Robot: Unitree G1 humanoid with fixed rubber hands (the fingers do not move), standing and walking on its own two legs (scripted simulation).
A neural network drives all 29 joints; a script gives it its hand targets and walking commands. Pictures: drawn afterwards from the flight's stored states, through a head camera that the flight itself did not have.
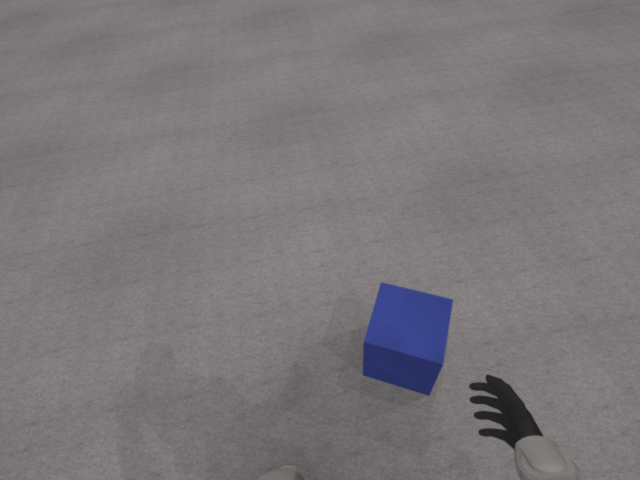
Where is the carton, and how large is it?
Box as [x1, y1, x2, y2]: [363, 282, 452, 395]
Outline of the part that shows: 381,282 364,339 363,374 428,395 442,365 452,299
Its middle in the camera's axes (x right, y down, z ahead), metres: +0.26 +0.30 +1.18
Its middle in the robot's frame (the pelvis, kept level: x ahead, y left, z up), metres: +0.61 -0.13 -0.66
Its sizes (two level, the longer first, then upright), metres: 0.210 0.200 0.250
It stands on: the floor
